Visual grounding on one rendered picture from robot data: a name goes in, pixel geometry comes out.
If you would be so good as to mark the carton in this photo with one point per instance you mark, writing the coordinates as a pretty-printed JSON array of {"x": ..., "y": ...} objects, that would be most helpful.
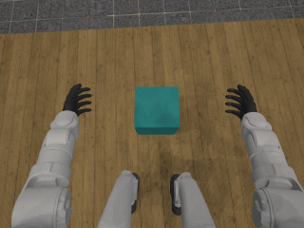
[{"x": 157, "y": 110}]

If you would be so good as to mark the robot right forearm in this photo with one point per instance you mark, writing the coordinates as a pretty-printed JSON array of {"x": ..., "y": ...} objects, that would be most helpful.
[{"x": 270, "y": 168}]

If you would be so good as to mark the robot left forearm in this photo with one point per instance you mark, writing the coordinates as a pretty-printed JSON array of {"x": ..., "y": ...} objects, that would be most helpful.
[{"x": 54, "y": 161}]

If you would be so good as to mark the robot foot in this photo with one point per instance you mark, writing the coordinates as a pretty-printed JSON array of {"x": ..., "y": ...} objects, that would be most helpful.
[
  {"x": 175, "y": 209},
  {"x": 133, "y": 207}
]

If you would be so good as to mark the robot right hand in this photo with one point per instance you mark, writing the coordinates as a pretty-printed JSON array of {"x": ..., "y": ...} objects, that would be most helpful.
[{"x": 246, "y": 101}]

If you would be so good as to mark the robot right foot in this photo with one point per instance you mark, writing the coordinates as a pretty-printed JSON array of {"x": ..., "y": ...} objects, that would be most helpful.
[{"x": 175, "y": 209}]

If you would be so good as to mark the robot right upper arm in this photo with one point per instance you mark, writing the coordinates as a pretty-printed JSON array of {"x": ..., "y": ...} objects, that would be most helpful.
[{"x": 278, "y": 208}]

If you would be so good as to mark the robot left upper arm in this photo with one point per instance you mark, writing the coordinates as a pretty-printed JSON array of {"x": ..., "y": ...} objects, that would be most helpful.
[{"x": 43, "y": 207}]

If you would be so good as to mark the robot left hand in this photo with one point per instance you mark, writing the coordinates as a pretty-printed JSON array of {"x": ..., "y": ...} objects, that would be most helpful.
[{"x": 72, "y": 99}]

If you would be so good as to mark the robot left foot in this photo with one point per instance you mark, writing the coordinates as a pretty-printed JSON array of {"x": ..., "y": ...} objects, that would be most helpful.
[{"x": 133, "y": 207}]

